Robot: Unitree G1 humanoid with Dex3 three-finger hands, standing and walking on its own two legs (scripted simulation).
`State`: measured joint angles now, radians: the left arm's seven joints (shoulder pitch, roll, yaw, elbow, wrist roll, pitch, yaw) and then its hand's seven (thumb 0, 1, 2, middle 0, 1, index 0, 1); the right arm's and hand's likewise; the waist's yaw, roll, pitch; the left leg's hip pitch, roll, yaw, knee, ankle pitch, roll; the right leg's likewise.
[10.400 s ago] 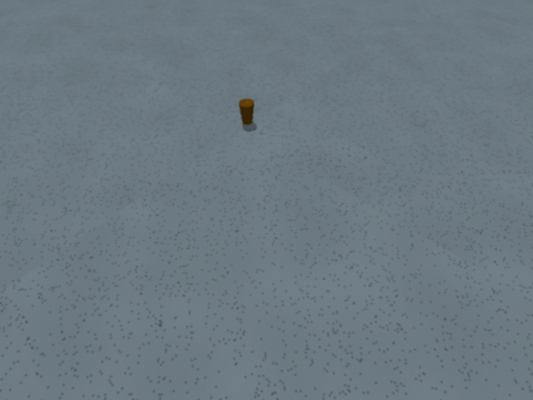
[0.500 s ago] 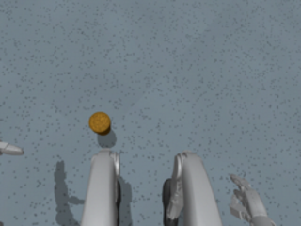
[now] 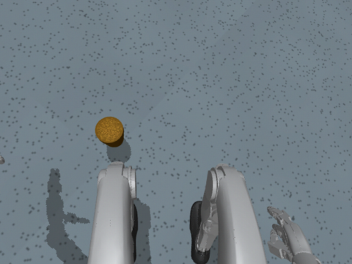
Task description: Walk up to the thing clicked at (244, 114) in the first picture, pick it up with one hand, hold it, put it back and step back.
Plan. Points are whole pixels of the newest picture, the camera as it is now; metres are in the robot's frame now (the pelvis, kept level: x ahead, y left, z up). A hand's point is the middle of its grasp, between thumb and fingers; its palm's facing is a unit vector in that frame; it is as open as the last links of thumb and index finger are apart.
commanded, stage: go down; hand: left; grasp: from the side
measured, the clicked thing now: (112, 135) +0.45 +0.21 -0.36
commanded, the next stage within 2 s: approach in 0.74 s
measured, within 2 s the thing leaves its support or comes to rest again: neither
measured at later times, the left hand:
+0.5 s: hand out of the picture +0.37 +0.39 -0.04, palm faces +0.15 -0.98 -0.14, open 17.1 cm
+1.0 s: hand out of the picture +0.38 +0.40 -0.06, palm faces +0.16 -0.98 -0.09, open 17.3 cm
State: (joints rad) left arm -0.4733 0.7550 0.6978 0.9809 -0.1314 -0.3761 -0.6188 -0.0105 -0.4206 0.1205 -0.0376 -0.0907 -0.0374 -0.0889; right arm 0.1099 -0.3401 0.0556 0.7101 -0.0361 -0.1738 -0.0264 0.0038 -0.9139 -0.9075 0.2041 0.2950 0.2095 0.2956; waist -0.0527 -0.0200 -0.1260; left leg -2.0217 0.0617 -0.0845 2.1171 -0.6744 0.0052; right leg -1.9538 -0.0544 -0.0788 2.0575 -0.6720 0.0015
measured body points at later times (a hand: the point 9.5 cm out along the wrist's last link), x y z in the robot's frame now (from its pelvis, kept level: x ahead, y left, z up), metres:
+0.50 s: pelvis +0.00 +0.00 -0.03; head +0.20 +0.06 +0.37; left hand +0.36 +0.45 -0.03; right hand +0.15 -0.28 -0.14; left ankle +0.08 +0.12 -0.39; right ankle +0.10 -0.13 -0.39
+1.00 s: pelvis -0.01 +0.00 -0.05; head +0.21 +0.06 +0.34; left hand +0.37 +0.45 -0.05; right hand +0.14 -0.28 -0.16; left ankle +0.08 +0.12 -0.39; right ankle +0.10 -0.13 -0.39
